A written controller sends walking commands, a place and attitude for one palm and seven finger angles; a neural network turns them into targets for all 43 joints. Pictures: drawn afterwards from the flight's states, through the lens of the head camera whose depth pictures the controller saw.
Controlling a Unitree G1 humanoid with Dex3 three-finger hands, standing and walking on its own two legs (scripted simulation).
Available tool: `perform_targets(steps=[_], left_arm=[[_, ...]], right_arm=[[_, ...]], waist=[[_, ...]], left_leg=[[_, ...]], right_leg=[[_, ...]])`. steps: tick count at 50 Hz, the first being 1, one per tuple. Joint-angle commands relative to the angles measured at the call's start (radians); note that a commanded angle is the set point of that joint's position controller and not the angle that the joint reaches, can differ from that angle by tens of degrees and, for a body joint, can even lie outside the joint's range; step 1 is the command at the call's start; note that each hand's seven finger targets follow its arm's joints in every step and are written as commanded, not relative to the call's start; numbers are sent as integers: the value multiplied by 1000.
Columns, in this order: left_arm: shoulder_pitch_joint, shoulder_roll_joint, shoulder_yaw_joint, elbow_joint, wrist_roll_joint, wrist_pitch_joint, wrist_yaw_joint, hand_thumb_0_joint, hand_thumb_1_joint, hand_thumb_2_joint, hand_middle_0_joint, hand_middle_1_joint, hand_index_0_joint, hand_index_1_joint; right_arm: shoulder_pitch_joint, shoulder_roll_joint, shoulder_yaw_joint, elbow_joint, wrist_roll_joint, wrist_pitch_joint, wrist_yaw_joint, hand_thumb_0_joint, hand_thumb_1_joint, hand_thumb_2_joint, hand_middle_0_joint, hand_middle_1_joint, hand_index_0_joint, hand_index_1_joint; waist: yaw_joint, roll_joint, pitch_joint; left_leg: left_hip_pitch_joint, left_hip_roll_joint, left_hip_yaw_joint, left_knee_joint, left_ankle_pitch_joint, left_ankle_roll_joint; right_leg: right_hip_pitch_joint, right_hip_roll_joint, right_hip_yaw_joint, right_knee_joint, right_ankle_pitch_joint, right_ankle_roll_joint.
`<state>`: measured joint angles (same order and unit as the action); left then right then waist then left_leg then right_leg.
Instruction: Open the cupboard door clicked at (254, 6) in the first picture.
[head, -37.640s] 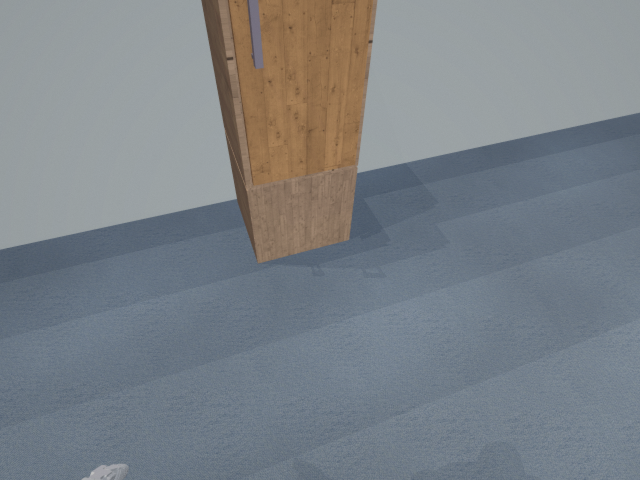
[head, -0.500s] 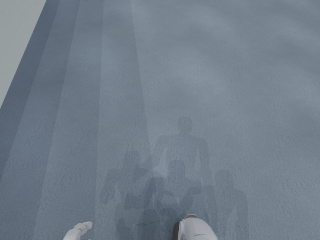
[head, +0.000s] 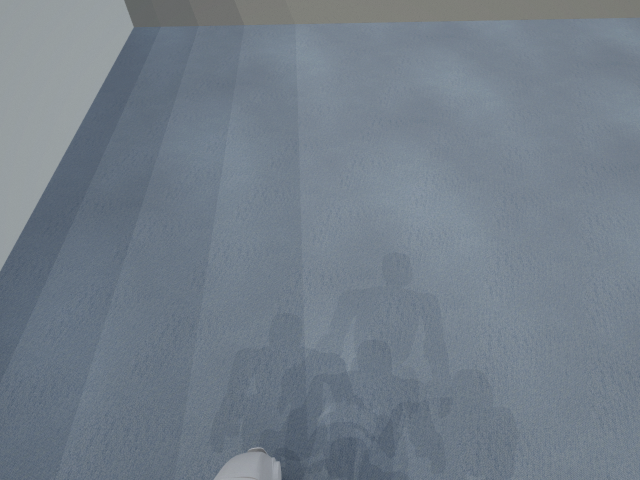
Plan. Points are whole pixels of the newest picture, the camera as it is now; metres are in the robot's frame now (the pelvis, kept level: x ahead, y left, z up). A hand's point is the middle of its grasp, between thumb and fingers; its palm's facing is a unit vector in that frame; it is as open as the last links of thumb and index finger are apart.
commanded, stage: turn to face it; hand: left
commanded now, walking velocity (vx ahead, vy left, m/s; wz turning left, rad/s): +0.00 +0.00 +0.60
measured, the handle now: out of the picture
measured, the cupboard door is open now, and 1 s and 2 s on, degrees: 45 45 45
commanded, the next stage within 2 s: none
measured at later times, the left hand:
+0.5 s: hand (191, 435) +0.20 +0.20 -0.15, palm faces +0.24 -0.94 -0.24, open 7.4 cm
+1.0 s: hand out of the picture +0.07 +0.08 -0.15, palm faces +0.60 -0.75 -0.29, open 7.3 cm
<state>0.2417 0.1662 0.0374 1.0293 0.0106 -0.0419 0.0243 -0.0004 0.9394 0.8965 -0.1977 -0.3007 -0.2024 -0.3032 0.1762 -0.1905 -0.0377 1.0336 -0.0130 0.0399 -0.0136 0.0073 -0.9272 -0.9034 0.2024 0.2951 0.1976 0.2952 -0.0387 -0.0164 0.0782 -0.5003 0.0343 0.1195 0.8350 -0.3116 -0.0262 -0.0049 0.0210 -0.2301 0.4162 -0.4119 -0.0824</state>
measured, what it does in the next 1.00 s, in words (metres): walks ahead, turning left: left foot, then right foot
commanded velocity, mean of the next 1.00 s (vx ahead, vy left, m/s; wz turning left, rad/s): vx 0.00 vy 0.00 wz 0.60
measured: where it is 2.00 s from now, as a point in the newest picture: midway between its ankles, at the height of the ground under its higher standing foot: outside the picture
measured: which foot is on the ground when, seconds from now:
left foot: up 0.00-0.06, down 0.08-0.56, up 0.58-1.00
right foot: down 0.00-0.10, up 0.12-0.54, down 0.56-1.00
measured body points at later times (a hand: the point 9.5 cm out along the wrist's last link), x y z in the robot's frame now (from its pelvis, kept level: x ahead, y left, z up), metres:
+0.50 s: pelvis +0.12 -0.03 +0.00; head +0.18 -0.01 +0.45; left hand +0.19 +0.25 -0.13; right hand +0.22 -0.26 -0.15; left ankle +0.08 +0.08 -0.73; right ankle +0.17 -0.17 -0.70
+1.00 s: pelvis +0.17 -0.09 +0.01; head +0.23 -0.08 +0.45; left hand +0.04 +0.12 -0.13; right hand +0.42 -0.22 -0.15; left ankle +0.08 +0.03 -0.68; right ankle +0.18 -0.15 -0.73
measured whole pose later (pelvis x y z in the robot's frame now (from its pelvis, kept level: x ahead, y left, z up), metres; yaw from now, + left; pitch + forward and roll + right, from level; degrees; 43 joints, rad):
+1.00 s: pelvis +0.17 -0.09 +0.01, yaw +37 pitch +0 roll +3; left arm 0.30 0.18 0.04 0.93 0.03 -0.01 0.03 0.01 0.91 0.90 -0.20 -0.30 -0.20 -0.30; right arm 0.06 -0.25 -0.08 0.94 -0.01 0.09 0.02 0.01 -0.91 -0.90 0.20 0.29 0.20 0.29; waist 0.01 0.00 0.13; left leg -0.42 0.04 0.07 0.91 -0.44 -0.06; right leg -0.17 -0.12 -0.31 0.53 -0.35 -0.06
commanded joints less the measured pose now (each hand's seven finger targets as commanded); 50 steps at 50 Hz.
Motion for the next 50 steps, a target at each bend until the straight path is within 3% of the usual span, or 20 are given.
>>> perform_targets(steps=[1, 3, 4, 5, 6, 7, 9, 12, 22, 24, 26, 27, 28, 29, 30, 31, 32, 35, 42, 50], left_arm=[[40, 194, 46, -61, 1, -2, 9, 0, 900, 900, -200, -300, -200, -300], [26, 200, 49, -73, -6, 4, 4, 0, 900, 900, -200, -300, -200, -300], [26, 162, 50, -110, -26, 10, -1, 0, 900, 900, -200, -300, -200, -300], [-24, 115, 32, -168, -24, 15, 1, 0, 900, 900, -200, -300, -200, -300], [-54, 148, 38, -193, -10, 31, 11, 0, 900, 900, -200, -300, -200, -300], [-86, 129, 40, -191, 0, 34, 7, 0, 900, 900, -200, -300, -200, -300], [-50, 115, 45, -155, 10, 45, -2, 0, 900, 900, -200, -300, -200, -300], [-2, 105, 47, -132, 9, 62, -7, 0, 900, 900, -200, -300, -200, -300], [-157, 117, 37, -208, 4, 56, -9, 0, 900, 900, -200, -300, -200, -300], [-131, 124, 39, -212, 0, 48, -8, 0, 900, 900, -200, -300, -200, -300], [-48, 141, 44, -194, -2, 32, -6, 0, 900, 900, -200, -300, -200, -300], [-4, 179, 52, -182, 2, 18, -2, 0, 900, 900, -200, -300, -200, -300], [44, 295, 74, -175, 19, 7, 11, 0, 900, 900, -200, -300, -200, -300], [63, 316, 71, -174, 15, 16, 15, 0, 900, 900, -200, -300, -200, -300], [33, 261, 58, -180, 11, 17, 20, 0, 900, 900, -200, -300, -200, -300], [-26, 203, 46, -185, 11, 14, 22, 0, 900, 900, -200, -300, -200, -300], [-57, 185, 38, -191, 4, 22, 20, 0, 900, 900, -200, -300, -200, -300], [-41, 167, 33, -198, 4, 15, 18, 0, 900, 900, -200, -300, -200, -300], [94, 182, 42, -159, 9, 11, 18, 0, 900, 900, -200, -300, -200, -300], [102, 220, 61, -145, 23, 22, 12, 0, 900, 900, -200, -300, -200, -300]], right_arm=[[90, -71, -10, -50, -6, -18, 7, 0, -900, -900, 200, 300, 200, 300], [198, -125, -27, -42, -18, -22, 9, 0, -900, -900, 200, 300, 200, 300], [251, -211, -48, -56, -32, -32, 4, 0, -900, -900, 200, 300, 200, 300], [275, -275, -56, -46, -13, -32, -7, 0, -900, -900, 200, 300, 200, 300], [241, -271, -58, -47, -7, -31, -8, 0, -900, -900, 200, 300, 200, 300], [191, -241, -56, -69, -6, -43, -18, 0, -900, -900, 200, 300, 200, 300], [113, -182, -35, -93, -7, -55, -28, 0, -900, -900, 200, 300, 200, 300], [100, -187, -40, -101, -2, -65, -24, 0, -900, -900, 200, 300, 200, 300], [111, -214, -74, -123, -9, -38, -7, 0, -900, -900, 200, 300, 200, 300], [82, -220, -79, -139, -10, -31, -9, 0, -900, -900, 200, 300, 200, 300], [32, -220, -84, -156, -3, -28, -10, 0, -900, -900, 200, 300, 200, 300], [33, -191, -81, -163, 6, -31, -4, 0, -900, -900, 200, 300, 200, 300], [65, -114, -72, -178, 17, -35, 2, 0, -900, -900, 200, 300, 200, 300], [44, -135, -75, -192, 9, -27, -1, 0, -900, -900, 200, 300, 200, 300], [28, -152, -74, -180, 0, -18, 1, 0, -900, -900, 200, 300, 200, 300], [32, -150, -75, -156, -1, -6, 6, 0, -900, -900, 200, 300, 200, 300], [25, -141, -74, -145, -3, 9, 15, 0, -900, -900, 200, 300, 200, 300], [2, -111, -60, -139, 1, 21, 32, 0, -900, -900, 200, 300, 200, 300], [-102, -100, -47, -155, 1, 27, 36, 0, -900, -900, 200, 300, 200, 300], [-169, -87, -34, -194, 6, 11, 44, 0, -900, -900, 200, 300, 200, 300]], waist=[[-28, -110, -58], [-85, -65, -134], [-99, 166, -198], [-84, 255, -229], [-58, 101, -208], [-41, 83, -125], [23, 94, -97], [47, 98, -148], [3, 208, -128], [13, 226, -135], [57, 206, -156], [75, 111, -183], [86, -220, -246], [91, -274, -230], [75, -185, -162], [42, -265, -117], [17, -205, -87], [10, -164, -93], [64, -151, -122], [75, -179, -87]], left_leg=[[81, -62, 57, -133, -10, 46], [292, -28, -20, -273, 251, 89], [472, 221, -377, -357, 698, 231], [514, 416, -685, -417, 1047, 379], [444, 408, -598, -438, 745, 376], [386, 358, -559, -465, 661, 329], [317, 251, -416, -474, 632, 244], [343, 177, -301, -446, 735, 200], [342, 144, -378, -393, 663, 186], [303, 150, -426, -367, 643, 181], [249, 121, -425, -295, 564, 138], [142, 67, -387, -222, 397, 82], [-46, -86, -220, 27, -75, -2], [-89, -101, -173, 273, -400, -23], [-95, -44, -221, 392, -330, -17], [-105, -17, -223, 446, -264, -24], [-92, -11, -195, 485, -184, -36], [-76, -11, -148, 421, -84, -47], [-82, -4, -90, 232, -106, -52], [54, 5, -13, -39, -152, -9]], right_leg=[[55, -320, 54, 177, 1310, 34], [-50, -285, 17, 444, 1040, 58], [-318, -157, 6, 707, 404, 120], [-494, -48, 146, 939, -257, 136], [-501, -74, 287, 981, -222, 120], [-577, -93, 279, 967, -120, 132], [-570, -105, 272, 912, -1, 160], [-541, -90, 254, 800, 48, 183], [-477, -33, 210, 425, 24, 193], [-389, -12, 210, 319, 21, 178], [-231, -16, 212, 103, 166, 165], [-55, -88, 259, -32, 325, 150], [135, -380, 550, -92, 577, 57], [45, -557, 655, -66, 771, -59], [-30, -506, 562, -47, 732, -87], [-89, -444, 502, -62, 702, -62], [-131, -377, 399, -53, 686, -33], [-109, -315, 233, -41, 763, 27], [56, -358, 160, -9, 902, 30], [-19, -438, 103, 23, 775, -28]])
